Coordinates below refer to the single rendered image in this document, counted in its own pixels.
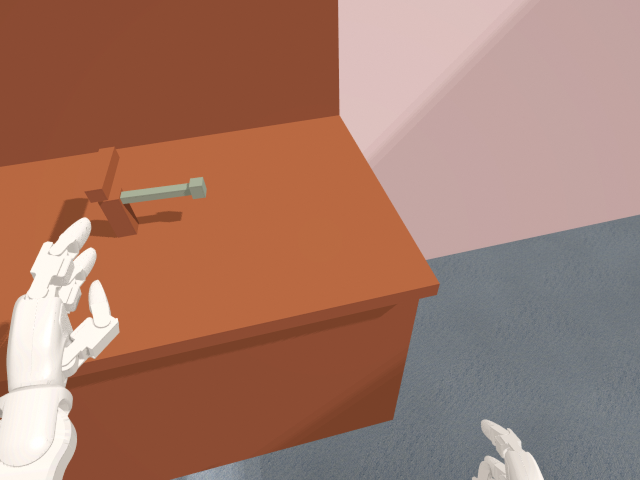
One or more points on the left robot forearm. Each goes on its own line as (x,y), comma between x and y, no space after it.
(37,438)

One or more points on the robot right hand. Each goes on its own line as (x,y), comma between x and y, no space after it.
(519,465)

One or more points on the counter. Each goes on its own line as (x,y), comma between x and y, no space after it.
(276,311)

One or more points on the robot left hand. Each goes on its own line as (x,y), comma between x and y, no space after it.
(40,327)

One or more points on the tap lever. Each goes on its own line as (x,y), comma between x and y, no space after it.
(196,188)

